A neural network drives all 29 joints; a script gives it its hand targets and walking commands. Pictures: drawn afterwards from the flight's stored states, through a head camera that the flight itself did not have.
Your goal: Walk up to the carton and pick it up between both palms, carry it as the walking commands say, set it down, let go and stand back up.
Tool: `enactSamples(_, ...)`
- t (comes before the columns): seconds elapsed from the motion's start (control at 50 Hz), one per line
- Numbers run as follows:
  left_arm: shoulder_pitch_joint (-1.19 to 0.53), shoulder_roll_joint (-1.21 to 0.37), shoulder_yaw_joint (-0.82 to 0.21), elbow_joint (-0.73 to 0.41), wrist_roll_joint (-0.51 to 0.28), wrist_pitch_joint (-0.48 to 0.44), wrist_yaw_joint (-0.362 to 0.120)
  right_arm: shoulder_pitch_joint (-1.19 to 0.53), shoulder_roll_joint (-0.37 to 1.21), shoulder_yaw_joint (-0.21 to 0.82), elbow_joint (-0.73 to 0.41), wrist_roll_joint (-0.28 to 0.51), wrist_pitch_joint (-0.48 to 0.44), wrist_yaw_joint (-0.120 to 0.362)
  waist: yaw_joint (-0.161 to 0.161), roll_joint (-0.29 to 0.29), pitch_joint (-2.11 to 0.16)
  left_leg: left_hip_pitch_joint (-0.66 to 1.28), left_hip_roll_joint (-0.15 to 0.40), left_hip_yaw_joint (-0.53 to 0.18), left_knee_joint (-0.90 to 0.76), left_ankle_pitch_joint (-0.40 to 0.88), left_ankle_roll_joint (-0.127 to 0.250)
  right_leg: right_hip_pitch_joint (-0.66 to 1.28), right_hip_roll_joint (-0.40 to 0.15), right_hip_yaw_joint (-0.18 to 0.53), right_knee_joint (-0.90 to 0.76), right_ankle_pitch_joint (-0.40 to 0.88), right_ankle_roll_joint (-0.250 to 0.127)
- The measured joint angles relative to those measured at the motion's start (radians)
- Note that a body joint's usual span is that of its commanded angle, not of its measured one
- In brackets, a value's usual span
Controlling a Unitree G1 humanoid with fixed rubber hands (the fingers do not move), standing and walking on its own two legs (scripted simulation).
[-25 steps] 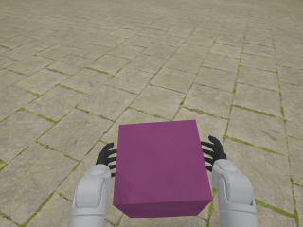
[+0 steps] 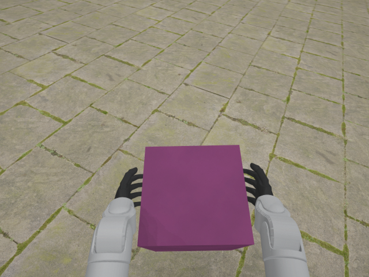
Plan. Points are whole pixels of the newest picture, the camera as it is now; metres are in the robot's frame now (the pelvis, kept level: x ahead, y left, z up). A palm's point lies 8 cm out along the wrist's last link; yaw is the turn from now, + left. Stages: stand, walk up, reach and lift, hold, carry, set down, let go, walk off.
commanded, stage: set down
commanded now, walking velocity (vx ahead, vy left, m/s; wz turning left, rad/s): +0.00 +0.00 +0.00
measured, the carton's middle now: (192, 204) +0.32 +0.01 -0.05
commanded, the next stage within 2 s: none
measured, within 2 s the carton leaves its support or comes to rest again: neither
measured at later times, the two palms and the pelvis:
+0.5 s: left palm (131, 202) +0.30 +0.15 -0.01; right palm (258, 201) +0.32 -0.15 -0.01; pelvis -0.01 -0.01 -0.01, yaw +0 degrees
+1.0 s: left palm (134, 221) +0.30 +0.16 -0.13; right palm (240, 216) +0.34 -0.14 -0.13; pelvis -0.01 -0.01 -0.03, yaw -1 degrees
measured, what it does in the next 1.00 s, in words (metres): stands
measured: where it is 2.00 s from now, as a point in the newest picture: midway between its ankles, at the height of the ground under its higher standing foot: outside the picture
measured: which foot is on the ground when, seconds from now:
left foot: down 0.00-1.00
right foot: down 0.00-1.00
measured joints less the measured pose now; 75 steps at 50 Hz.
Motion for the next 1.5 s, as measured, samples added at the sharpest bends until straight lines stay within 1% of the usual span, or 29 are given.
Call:
enactSamples(0.04, 0.001, 0.000, 0.000, -0.002, 0.000, -0.016, 0.003, 0.000, 0.000, 0.000, 0.008, 0.000, -0.021, 0.003, 0.020, 0.005, 0.000, 0.008, 0.000, 0.000, -0.002, 0.001, 0.000, 0.007, 0.000, 0.000, 0.000, 0.000, -0.001)
enactSamples(0.08, 0.004, 0.000, 0.003, 0.000, 0.005, -0.020, 0.008, -0.003, 0.000, -0.003, 0.047, 0.000, -0.046, 0.007, 0.027, 0.010, 0.000, 0.018, -0.001, -0.001, -0.003, 0.001, 0.000, 0.016, 0.000, 0.000, 0.000, 0.000, -0.002)
enactSamples(0.12, 0.003, 0.000, 0.016, 0.020, 0.012, -0.031, 0.009, -0.014, 0.001, -0.017, 0.115, 0.000, -0.066, 0.020, 0.022, 0.012, 0.000, 0.023, -0.002, -0.003, -0.004, 0.001, 0.000, 0.021, 0.000, 0.000, 0.000, 0.000, -0.003)
enactSamples(0.18, -0.002, -0.001, 0.034, 0.098, 0.033, -0.070, 0.006, -0.027, 0.003, -0.047, 0.230, -0.007, -0.098, 0.037, 0.014, 0.013, 0.008, 0.023, -0.015, -0.026, -0.005, 0.006, 0.000, 0.021, 0.002, 0.004, 0.000, 0.003, -0.005)
enactSamples(0.26, -0.011, -0.001, 0.059, 0.210, 0.042, -0.167, -0.007, -0.034, 0.004, -0.059, 0.295, -0.008, -0.156, 0.017, 0.013, 0.013, 0.045, 0.024, -0.018, -0.037, 0.000, 0.006, 0.000, 0.021, 0.008, 0.009, 0.003, 0.007, -0.005)
enactSamples(0.3, -0.036, -0.005, 0.082, 0.255, 0.042, -0.222, -0.008, -0.069, 0.003, -0.078, 0.330, -0.008, -0.200, 0.016, 0.021, 0.012, 0.072, 0.024, -0.018, -0.038, 0.008, 0.006, 0.000, 0.018, 0.008, 0.010, 0.017, 0.003, -0.005)
enactSamples(0.36, -0.094, -0.015, 0.133, 0.298, 0.043, -0.281, 0.001, -0.159, 0.003, -0.134, 0.423, -0.009, -0.282, 0.030, 0.023, 0.011, 0.105, 0.024, -0.019, -0.039, 0.028, -0.002, 0.000, 0.014, 0.008, 0.011, 0.047, -0.013, -0.012)
enactSamples(0.4, -0.134, -0.025, 0.165, 0.332, 0.055, -0.313, 0.003, -0.210, 0.003, -0.176, 0.478, -0.026, -0.326, 0.039, 0.017, 0.011, 0.113, 0.024, -0.022, -0.043, 0.038, -0.008, 0.000, 0.014, 0.008, 0.012, 0.061, -0.022, -0.014)
enactSamples(0.44, -0.153, -0.031, 0.182, 0.349, 0.068, -0.336, 0.003, -0.240, 0.003, -0.204, 0.511, -0.041, -0.356, 0.048, 0.001, 0.011, 0.114, 0.024, -0.025, -0.047, 0.043, -0.011, 0.000, 0.014, 0.008, 0.013, 0.068, -0.027, -0.014)
enactSamples(0.5, -0.170, -0.036, 0.202, 0.383, 0.096, -0.360, -0.008, -0.251, 0.003, -0.237, 0.536, -0.058, -0.376, 0.073, -0.018, 0.010, 0.115, 0.022, -0.026, -0.047, 0.045, -0.016, 0.000, 0.013, 0.008, 0.014, 0.071, -0.033, -0.014)
enactSamples(0.56, -0.178, -0.038, 0.230, 0.434, 0.125, -0.387, -0.024, -0.252, 0.003, -0.253, 0.562, -0.062, -0.382, 0.081, -0.032, 0.010, 0.121, 0.006, -0.026, -0.047, 0.045, -0.017, 0.000, -0.006, 0.008, 0.014, 0.076, -0.037, -0.014)
enactSamples(0.6, -0.178, -0.038, 0.237, 0.450, 0.129, -0.414, -0.027, -0.252, 0.003, -0.253, 0.566, -0.062, -0.397, 0.082, -0.029, 0.009, 0.135, -0.017, -0.026, -0.047, 0.049, -0.017, -0.001, -0.033, 0.008, 0.015, 0.088, -0.041, -0.014)
enactSamples(0.68, -0.178, -0.038, 0.238, 0.461, 0.130, -0.491, -0.025, -0.252, 0.004, -0.253, 0.566, -0.062, -0.466, 0.082, -0.003, 0.009, 0.150, -0.097, -0.026, -0.048, 0.069, -0.017, -0.002, -0.120, 0.008, 0.015, 0.126, -0.052, -0.015)
enactSamples(0.72, -0.179, -0.038, 0.238, 0.462, 0.130, -0.539, -0.021, -0.252, 0.009, -0.249, 0.566, -0.062, -0.513, 0.074, 0.004, 0.009, 0.150, -0.146, -0.026, -0.050, 0.082, -0.017, -0.002, -0.171, 0.008, 0.014, 0.144, -0.057, -0.015)
enactSamples(0.76, -0.179, -0.038, 0.237, 0.462, 0.126, -0.589, -0.016, -0.253, 0.013, -0.241, 0.566, -0.062, -0.563, 0.056, 0.004, 0.010, 0.148, -0.200, -0.026, -0.058, 0.101, -0.018, -0.005, -0.225, 0.010, 0.014, 0.163, -0.061, -0.016)
enactSamples(0.82, -0.179, -0.038, 0.238, 0.463, 0.106, -0.656, -0.010, -0.253, 0.013, -0.220, 0.569, -0.062, -0.629, 0.024, -0.003, 0.010, 0.148, -0.274, -0.026, -0.074, 0.125, -0.022, -0.012, -0.296, 0.015, 0.014, 0.183, -0.062, -0.016)
enactSamples(0.86, -0.179, -0.038, 0.233, 0.463, 0.097, -0.695, 0.003, -0.253, 0.013, -0.206, 0.572, -0.062, -0.667, 0.004, -0.003, 0.010, 0.148, -0.323, -0.026, -0.096, 0.144, -0.024, -0.018, -0.340, 0.021, 0.014, 0.191, -0.060, -0.016)
enactSamples(0.9, -0.179, -0.035, 0.225, 0.464, 0.082, -0.735, 0.014, -0.253, 0.009, -0.189, 0.572, -0.062, -0.707, -0.016, 0.003, 0.011, 0.148, -0.371, -0.026, -0.116, 0.162, -0.028, -0.025, -0.386, 0.028, 0.014, 0.204, -0.059, -0.016)
enactSamples(0.94, -0.179, -0.027, 0.202, 0.464, 0.071, -0.769, 0.031, -0.253, -0.011, -0.158, 0.573, -0.063, -0.740, -0.025, 0.011, 0.011, 0.148, -0.416, -0.026, -0.121, 0.179, -0.030, -0.026, -0.431, 0.030, 0.014, 0.223, -0.061, -0.016)
enactSamples(1.0, -0.178, -0.009, 0.173, 0.477, 0.054, -0.815, 0.058, -0.259, -0.048, -0.096, 0.588, -0.059, -0.772, -0.053, 0.027, 0.012, 0.153, -0.470, -0.026, -0.121, 0.201, -0.031, -0.026, -0.487, 0.030, 0.014, 0.249, -0.066, -0.016)
enactSamples(1.08, -0.179, 0.037, 0.127, 0.506, -0.011, -0.861, 0.090, -0.271, -0.079, -0.013, 0.609, -0.034, -0.791, -0.101, 0.031, 0.015, 0.175, -0.518, -0.026, -0.123, 0.222, -0.031, -0.026, -0.533, 0.030, 0.012, 0.269, -0.067, -0.016)
enactSamples(1.14, -0.179, 0.060, 0.096, 0.512, -0.045, -0.881, 0.108, -0.276, -0.086, 0.008, 0.620, -0.009, -0.802, -0.117, 0.026, 0.021, 0.194, -0.544, -0.026, -0.124, 0.235, -0.032, -0.026, -0.556, 0.030, 0.011, 0.280, -0.067, -0.016)
enactSamples(1.24, -0.195, 0.062, 0.068, 0.539, -0.074, -0.901, 0.136, -0.287, -0.106, 0.016, 0.636, 0.034, -0.808, -0.119, 0.020, 0.038, 0.196, -0.608, -0.026, -0.124, 0.268, -0.032, -0.020, -0.621, 0.030, 0.011, 0.315, -0.069, -0.015)
enactSamples(1.28, -0.214, 0.063, 0.067, 0.547, -0.086, -0.906, 0.139, -0.303, -0.117, 0.019, 0.638, 0.047, -0.808, -0.119, 0.021, 0.040, 0.197, -0.640, -0.026, -0.124, 0.286, -0.032, -0.019, -0.654, 0.030, 0.011, 0.338, -0.072, -0.013)
enactSamples(1.38, -0.285, 0.075, 0.066, 0.552, -0.112, -0.909, 0.162, -0.380, -0.138, 0.023, 0.638, 0.083, -0.809, -0.125, 0.017, 0.040, 0.197, -0.735, -0.026, -0.124, 0.350, -0.034, -0.018, -0.756, 0.030, 0.011, 0.421, -0.086, -0.011)
enactSamples(1.5, -0.394, 0.117, 0.066, 0.604, -0.137, -0.894, 0.171, -0.493, -0.163, 0.026, 0.677, 0.094, -0.791, -0.139, 0.015, 0.040, 0.197, -0.849, -0.026, -0.125, 0.428, -0.036, -0.018, -0.876, 0.030, 0.009, 0.518, -0.102, -0.009)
